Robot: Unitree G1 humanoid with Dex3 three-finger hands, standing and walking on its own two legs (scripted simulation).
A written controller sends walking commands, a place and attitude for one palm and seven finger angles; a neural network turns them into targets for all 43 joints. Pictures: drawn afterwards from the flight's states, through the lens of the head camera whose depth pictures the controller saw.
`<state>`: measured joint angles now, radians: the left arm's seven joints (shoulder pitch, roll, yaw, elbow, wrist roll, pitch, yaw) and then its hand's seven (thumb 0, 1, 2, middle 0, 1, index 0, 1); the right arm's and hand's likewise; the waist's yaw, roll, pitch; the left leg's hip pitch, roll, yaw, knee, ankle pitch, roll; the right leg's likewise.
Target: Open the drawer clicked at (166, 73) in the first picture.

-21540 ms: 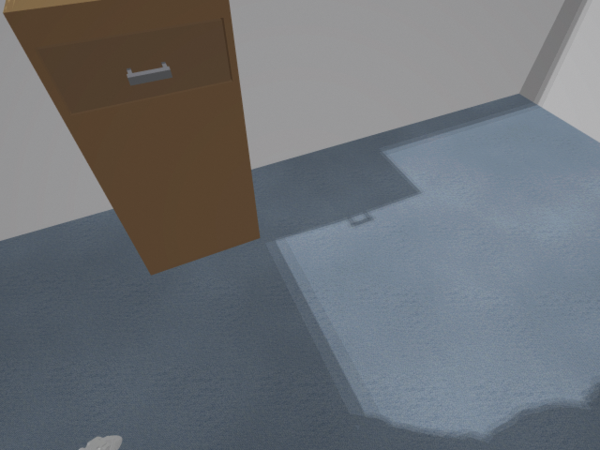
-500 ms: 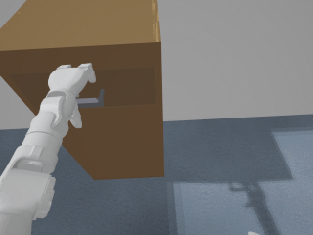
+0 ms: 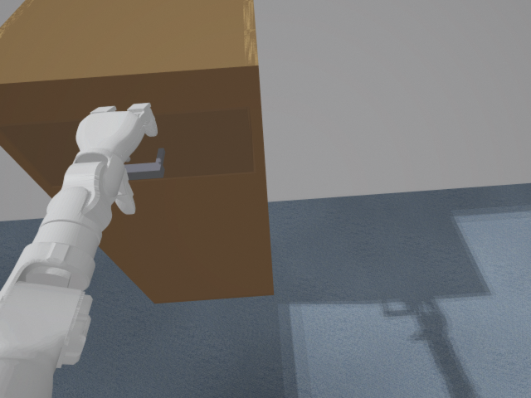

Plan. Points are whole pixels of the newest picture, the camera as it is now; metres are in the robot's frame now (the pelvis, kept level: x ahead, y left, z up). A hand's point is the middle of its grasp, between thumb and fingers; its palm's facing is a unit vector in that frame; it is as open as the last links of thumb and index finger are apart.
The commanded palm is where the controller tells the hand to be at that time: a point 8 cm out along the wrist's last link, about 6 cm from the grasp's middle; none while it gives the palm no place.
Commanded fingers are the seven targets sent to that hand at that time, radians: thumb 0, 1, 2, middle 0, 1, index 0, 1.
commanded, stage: re-aim the fingers above the handle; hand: left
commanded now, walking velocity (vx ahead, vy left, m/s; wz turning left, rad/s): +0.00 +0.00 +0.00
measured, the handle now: (136, 163) +0.50 +0.24 +0.05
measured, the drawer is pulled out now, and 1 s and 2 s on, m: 0.00 0.00 0.00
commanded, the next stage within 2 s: lower the fingers behind the handle in 1.60 s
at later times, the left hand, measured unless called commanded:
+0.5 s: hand (125, 159) +0.46 +0.23 +0.10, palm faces -0.01 -0.01 -1.00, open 13.7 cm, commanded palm +0.43 +0.24 +0.16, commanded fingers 0.00 -0.50 0.30 -0.30 -1.20 -0.30 -1.20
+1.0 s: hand (125, 159) +0.46 +0.23 +0.11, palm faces +0.00 -0.03 -1.00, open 13.8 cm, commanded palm +0.43 +0.24 +0.16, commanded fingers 0.00 -0.50 0.30 -0.30 -1.20 -0.30 -1.20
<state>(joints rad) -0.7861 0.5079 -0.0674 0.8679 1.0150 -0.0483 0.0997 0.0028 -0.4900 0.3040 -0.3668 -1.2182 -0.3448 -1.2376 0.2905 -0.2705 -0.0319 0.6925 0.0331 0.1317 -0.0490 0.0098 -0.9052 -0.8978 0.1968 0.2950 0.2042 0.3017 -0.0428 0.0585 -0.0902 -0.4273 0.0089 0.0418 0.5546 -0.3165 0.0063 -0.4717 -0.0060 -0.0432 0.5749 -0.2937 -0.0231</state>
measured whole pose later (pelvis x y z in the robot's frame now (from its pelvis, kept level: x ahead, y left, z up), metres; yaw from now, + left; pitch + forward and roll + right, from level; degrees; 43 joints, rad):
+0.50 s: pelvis -0.01 +0.00 +0.00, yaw -1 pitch +11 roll +0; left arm -0.79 0.52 -0.04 0.89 1.02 -0.06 0.12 0.00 -0.49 0.30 -0.35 -1.22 -0.34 -1.22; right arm 0.32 -0.28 -0.04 0.69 0.03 0.11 -0.05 0.01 -0.91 -0.90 0.20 0.29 0.20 0.30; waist -0.06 0.05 -0.09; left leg -0.45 0.01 0.05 0.56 -0.31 0.01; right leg -0.50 0.00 -0.03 0.57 -0.28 -0.02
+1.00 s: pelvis +0.00 +0.01 +0.00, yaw +0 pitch +11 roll +0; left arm -0.76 0.48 -0.07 0.81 1.01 -0.04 0.11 0.00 -0.49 0.30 -0.35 -1.22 -0.33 -1.21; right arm 0.26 -0.26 -0.03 0.68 0.03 0.12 -0.03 0.01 -0.91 -0.90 0.20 0.29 0.20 0.30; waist -0.03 0.05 -0.10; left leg -0.42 0.00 0.05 0.56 -0.32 0.02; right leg -0.46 -0.01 -0.03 0.57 -0.29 -0.01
